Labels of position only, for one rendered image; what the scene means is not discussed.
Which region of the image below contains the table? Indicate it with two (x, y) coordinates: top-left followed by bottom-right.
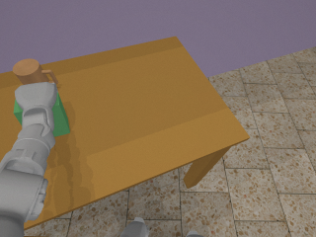
(0, 36), (250, 237)

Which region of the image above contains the robot left upper arm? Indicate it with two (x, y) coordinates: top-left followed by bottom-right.
(0, 168), (48, 237)

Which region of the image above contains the robot left thigh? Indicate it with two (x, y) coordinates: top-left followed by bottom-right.
(119, 221), (150, 237)

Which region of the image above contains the robot left shin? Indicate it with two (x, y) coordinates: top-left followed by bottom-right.
(133, 217), (145, 223)

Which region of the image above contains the left robot forearm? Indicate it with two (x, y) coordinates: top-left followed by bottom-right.
(0, 105), (56, 176)

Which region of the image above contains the sponge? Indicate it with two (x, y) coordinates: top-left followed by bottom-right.
(13, 92), (70, 137)

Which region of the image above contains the robot left hand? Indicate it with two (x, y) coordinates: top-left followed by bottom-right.
(15, 82), (58, 110)

